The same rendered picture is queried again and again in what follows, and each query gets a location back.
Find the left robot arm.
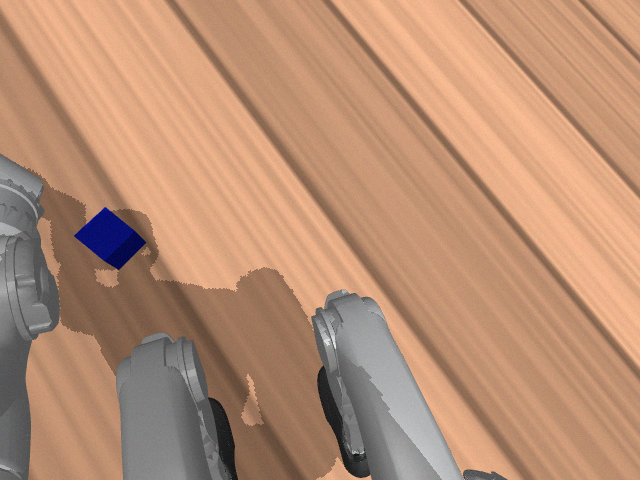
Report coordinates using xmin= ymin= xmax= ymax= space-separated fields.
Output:
xmin=0 ymin=154 xmax=60 ymax=480

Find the left robot foot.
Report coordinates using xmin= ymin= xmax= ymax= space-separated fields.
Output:
xmin=208 ymin=398 xmax=238 ymax=480

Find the cube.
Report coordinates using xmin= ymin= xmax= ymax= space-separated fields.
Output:
xmin=74 ymin=207 xmax=147 ymax=270

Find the right robot foot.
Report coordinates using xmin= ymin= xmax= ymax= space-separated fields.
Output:
xmin=317 ymin=365 xmax=371 ymax=478

